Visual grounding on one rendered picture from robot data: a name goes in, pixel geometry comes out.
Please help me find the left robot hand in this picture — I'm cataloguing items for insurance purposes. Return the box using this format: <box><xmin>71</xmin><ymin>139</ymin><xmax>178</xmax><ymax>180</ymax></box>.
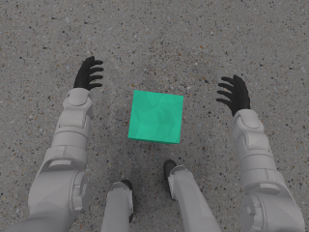
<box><xmin>73</xmin><ymin>56</ymin><xmax>104</xmax><ymax>91</ymax></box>

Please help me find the left robot upper arm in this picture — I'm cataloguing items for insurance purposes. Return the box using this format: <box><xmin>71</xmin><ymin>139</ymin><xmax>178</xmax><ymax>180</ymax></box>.
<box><xmin>4</xmin><ymin>169</ymin><xmax>91</xmax><ymax>232</ymax></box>

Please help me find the right robot upper arm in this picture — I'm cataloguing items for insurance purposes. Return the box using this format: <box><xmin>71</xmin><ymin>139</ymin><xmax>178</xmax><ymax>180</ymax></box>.
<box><xmin>239</xmin><ymin>191</ymin><xmax>304</xmax><ymax>232</ymax></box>

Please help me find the carton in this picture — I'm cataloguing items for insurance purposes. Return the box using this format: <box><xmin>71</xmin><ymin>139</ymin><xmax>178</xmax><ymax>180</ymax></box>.
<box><xmin>127</xmin><ymin>90</ymin><xmax>183</xmax><ymax>144</ymax></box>

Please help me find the right robot hand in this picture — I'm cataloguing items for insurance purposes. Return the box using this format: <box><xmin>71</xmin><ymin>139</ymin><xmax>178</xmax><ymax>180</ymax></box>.
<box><xmin>216</xmin><ymin>75</ymin><xmax>251</xmax><ymax>117</ymax></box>

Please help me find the robot right shin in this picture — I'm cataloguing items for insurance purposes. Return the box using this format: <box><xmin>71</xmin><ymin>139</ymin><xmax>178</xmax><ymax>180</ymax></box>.
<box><xmin>169</xmin><ymin>165</ymin><xmax>194</xmax><ymax>178</ymax></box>

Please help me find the left robot forearm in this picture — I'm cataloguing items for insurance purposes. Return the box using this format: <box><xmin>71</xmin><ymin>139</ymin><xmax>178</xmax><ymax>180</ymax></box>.
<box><xmin>28</xmin><ymin>87</ymin><xmax>93</xmax><ymax>214</ymax></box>

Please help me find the right robot forearm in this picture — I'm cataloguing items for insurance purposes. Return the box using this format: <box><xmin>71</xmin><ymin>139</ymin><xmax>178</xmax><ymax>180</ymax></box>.
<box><xmin>232</xmin><ymin>108</ymin><xmax>305</xmax><ymax>232</ymax></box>

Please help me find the right robot foot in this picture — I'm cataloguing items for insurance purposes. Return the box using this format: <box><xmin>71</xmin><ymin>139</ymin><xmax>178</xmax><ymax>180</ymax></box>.
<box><xmin>163</xmin><ymin>159</ymin><xmax>177</xmax><ymax>201</ymax></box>

